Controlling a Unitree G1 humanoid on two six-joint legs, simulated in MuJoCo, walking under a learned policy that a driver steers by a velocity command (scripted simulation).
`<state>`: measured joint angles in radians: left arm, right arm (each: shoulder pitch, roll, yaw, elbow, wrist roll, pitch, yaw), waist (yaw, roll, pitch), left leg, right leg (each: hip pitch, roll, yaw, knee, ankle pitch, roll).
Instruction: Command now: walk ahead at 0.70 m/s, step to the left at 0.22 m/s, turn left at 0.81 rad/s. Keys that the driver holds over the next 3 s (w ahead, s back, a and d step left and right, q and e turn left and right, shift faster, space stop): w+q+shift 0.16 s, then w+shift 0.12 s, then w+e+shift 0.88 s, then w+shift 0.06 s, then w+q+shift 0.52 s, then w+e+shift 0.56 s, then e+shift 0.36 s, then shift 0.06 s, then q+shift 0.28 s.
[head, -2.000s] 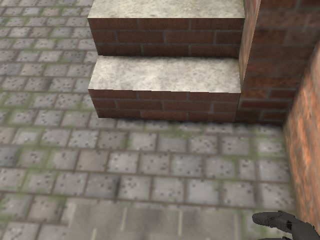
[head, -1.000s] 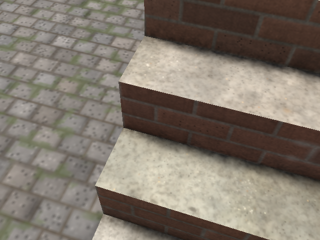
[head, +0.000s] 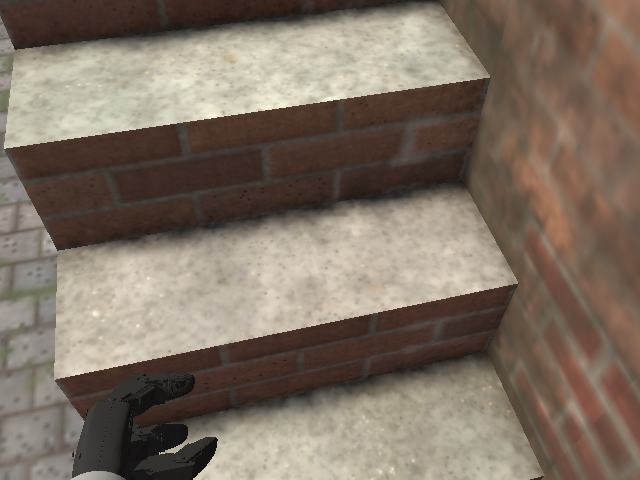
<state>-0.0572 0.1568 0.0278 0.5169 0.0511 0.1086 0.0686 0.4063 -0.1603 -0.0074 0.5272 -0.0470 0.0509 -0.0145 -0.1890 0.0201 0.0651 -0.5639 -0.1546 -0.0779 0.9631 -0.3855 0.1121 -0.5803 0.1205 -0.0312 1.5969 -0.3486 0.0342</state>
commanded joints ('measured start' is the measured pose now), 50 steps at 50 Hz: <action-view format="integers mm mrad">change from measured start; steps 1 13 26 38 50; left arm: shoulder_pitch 216 527 221 289 418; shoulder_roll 114 296 248 130 411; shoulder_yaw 44 120 128 58 104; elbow -14 284 195 20 -5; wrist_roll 1 78 -109 -37 -28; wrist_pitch -27 -226 -153 7 -13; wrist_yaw -10 -27 -55 -38 -65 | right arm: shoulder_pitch -238 -526 86 -260 -463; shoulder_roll -81 -71 -164 -205 -190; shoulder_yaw -37 -11 -83 -30 -74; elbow -138 -159 156 78 -129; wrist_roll -17 7 -4 21 -38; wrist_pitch -45 -33 -79 -113 41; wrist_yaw -21 17 33 -62 -36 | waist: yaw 224 277 -126 237 364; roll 115 -70 -183 88 -353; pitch -115 -215 -326 -229 62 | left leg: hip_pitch -63 -1101 756 404 -457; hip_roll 128 110 201 517 245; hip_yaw -391 -123 49 -15 112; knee -214 1295 -774 -647 224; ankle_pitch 395 -204 1010 512 -240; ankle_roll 29 -34 -141 60 -331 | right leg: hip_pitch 291 1235 303 -122 105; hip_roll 5 -665 -56 -29 -472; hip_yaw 83 260 -167 28 836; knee -526 -1189 -663 493 -1524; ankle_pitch -56 1038 368 -208 -428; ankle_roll -88 -230 -52 5 -336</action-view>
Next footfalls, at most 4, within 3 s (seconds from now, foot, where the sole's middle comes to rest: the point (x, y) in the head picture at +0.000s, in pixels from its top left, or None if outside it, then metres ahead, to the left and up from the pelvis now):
0.16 right None -0.10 0.01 -0.93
0.54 left None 0.17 0.40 -0.93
0.96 right None -0.12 0.20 -0.93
1.70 left None -0.04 0.67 -0.93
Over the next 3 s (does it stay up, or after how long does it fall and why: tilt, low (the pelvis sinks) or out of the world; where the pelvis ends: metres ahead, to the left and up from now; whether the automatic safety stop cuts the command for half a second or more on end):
stays up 0.04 0.77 -0.17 its command is cut before an obstacle from the start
